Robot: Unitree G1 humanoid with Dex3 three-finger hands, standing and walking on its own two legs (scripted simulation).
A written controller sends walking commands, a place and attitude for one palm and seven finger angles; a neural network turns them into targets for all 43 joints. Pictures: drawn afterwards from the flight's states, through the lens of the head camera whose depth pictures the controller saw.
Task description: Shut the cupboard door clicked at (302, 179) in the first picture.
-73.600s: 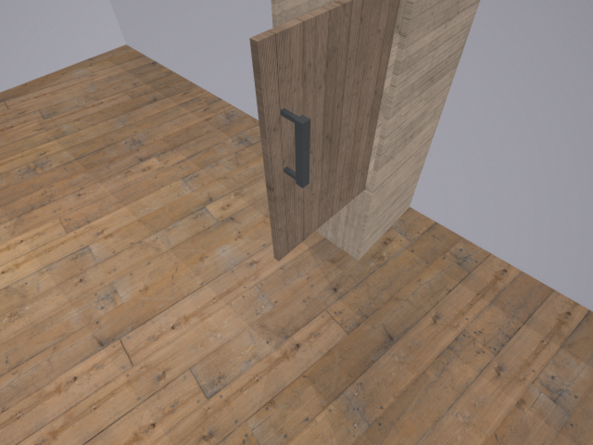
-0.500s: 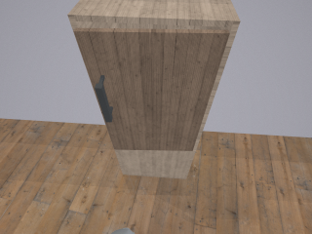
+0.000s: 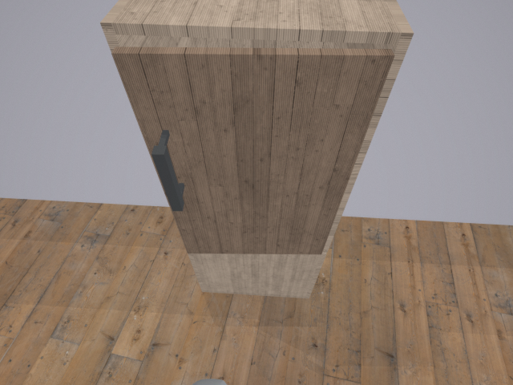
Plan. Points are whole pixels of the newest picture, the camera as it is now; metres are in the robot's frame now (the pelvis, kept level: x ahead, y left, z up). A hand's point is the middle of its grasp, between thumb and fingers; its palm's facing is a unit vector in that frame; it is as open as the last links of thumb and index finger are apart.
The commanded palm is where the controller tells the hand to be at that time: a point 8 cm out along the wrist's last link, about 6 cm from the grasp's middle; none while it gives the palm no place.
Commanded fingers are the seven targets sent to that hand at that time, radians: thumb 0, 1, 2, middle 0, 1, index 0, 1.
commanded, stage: come to a stop and stand still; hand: left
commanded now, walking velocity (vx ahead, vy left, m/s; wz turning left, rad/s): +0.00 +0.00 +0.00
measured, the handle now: (171, 173) +0.45 +0.20 +0.04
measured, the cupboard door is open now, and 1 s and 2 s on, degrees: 3 3 3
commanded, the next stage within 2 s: look again from close up in 0.56 s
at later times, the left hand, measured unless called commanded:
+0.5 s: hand out of the picture +0.00 +0.25 -0.16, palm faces -0.01 -0.97 -0.24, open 7.4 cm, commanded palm none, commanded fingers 0.00 0.90 0.90 -0.20 -0.30 -0.20 -0.30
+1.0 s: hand out of the picture -0.02 +0.25 -0.17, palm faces +0.00 -0.98 -0.21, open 7.4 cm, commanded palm none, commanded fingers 0.00 0.90 0.90 -0.20 -0.30 -0.20 -0.30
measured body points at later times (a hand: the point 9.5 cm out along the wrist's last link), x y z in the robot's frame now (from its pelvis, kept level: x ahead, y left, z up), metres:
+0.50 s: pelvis -0.04 +0.06 +0.01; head -0.03 +0.06 +0.46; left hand +0.00 +0.31 -0.14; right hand -0.01 -0.18 -0.14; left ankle -0.01 +0.10 -0.73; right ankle -0.05 -0.09 -0.73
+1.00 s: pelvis -0.02 +0.06 +0.01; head +0.00 +0.07 +0.46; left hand -0.02 +0.30 -0.15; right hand +0.05 -0.19 -0.13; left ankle -0.01 +0.10 -0.73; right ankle -0.05 -0.09 -0.73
